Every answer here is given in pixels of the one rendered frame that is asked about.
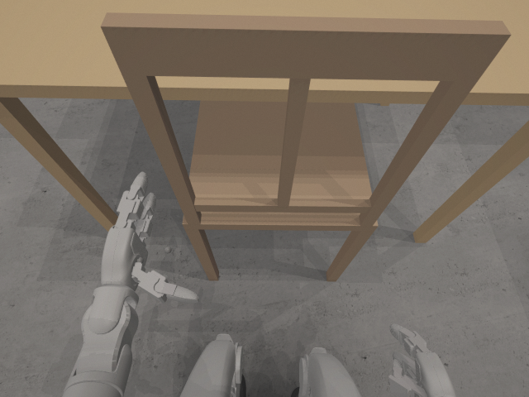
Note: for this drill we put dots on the table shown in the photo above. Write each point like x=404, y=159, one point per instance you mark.
x=56, y=49

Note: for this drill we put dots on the chair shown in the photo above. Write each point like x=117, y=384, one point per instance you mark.
x=292, y=165

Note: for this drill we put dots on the robot right hand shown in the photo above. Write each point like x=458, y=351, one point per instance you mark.
x=426, y=377

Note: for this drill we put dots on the robot thigh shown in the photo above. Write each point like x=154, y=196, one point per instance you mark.
x=217, y=369
x=322, y=375

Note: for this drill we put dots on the left robot thigh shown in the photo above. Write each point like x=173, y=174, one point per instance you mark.
x=217, y=369

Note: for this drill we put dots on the robot left forearm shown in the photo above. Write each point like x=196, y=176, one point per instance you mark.
x=108, y=327

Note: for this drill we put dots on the robot left hand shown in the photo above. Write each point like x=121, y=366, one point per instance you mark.
x=125, y=244

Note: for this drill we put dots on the right robot thigh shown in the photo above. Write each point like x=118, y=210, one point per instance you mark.
x=322, y=375

